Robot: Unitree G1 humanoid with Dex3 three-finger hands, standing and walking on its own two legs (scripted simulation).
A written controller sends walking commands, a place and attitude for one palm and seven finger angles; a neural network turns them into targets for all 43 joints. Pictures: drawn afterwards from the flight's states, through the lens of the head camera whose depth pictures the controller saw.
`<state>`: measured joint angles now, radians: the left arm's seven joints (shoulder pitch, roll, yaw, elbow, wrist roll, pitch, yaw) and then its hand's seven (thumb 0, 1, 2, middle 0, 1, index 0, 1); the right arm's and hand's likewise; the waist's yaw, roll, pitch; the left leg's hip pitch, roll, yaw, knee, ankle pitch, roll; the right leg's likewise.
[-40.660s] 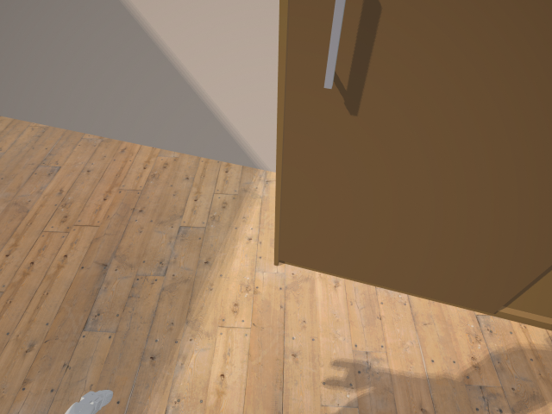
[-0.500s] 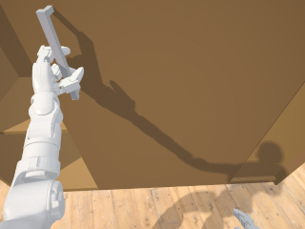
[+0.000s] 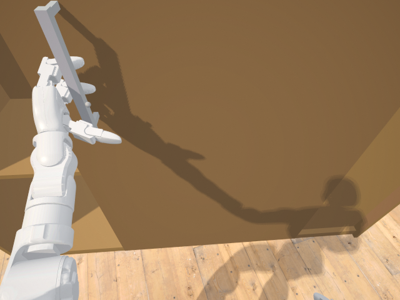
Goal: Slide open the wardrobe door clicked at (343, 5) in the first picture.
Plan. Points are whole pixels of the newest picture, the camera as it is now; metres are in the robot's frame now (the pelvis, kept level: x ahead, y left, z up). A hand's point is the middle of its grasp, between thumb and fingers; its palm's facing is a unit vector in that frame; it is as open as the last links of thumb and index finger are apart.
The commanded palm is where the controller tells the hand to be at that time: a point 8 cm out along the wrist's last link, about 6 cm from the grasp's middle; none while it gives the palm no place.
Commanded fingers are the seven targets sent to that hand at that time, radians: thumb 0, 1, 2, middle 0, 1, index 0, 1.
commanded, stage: slip the hand off the handle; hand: left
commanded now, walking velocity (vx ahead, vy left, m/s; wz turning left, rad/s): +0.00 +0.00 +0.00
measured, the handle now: (75, 77) +0.44 +0.26 +0.23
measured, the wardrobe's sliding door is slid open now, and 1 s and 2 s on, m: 0.47 0.47 0.47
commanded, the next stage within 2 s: draw the hand back to the body in 1.26 s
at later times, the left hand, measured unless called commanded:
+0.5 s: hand (60, 108) +0.39 +0.28 +0.19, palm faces +0.38 -0.92 -0.11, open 14.7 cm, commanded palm +0.36 +0.33 +0.19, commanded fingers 0.00 -0.55 0.20 -0.25 -1.15 -0.25 -1.15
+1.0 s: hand (33, 136) +0.31 +0.29 +0.20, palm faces +0.44 -0.89 -0.11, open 14.7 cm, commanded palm +0.27 +0.32 +0.19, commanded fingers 0.00 -0.55 0.20 -0.25 -1.15 -0.25 -1.15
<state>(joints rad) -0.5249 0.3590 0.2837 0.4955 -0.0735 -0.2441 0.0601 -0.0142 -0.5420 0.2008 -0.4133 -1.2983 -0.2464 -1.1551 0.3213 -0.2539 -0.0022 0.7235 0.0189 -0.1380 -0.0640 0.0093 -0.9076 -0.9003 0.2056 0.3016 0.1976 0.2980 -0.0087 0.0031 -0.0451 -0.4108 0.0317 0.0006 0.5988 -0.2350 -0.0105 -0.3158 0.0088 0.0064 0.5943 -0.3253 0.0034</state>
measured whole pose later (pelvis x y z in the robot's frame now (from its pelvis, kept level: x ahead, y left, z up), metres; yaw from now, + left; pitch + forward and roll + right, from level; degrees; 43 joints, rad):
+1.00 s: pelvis +0.00 +0.00 +0.00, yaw +0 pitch +1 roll -1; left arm -0.21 0.38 0.43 0.20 -0.14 -0.16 -0.02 -0.02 -0.55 0.20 -0.26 -1.15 -0.26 -1.15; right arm 0.25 -0.24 0.03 0.65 0.02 -0.13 -0.08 0.01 -0.91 -0.90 0.21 0.30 0.20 0.30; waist 0.03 0.02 -0.07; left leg -0.39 0.03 -0.01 0.63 -0.26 -0.01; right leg -0.30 0.01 0.00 0.62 -0.35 0.00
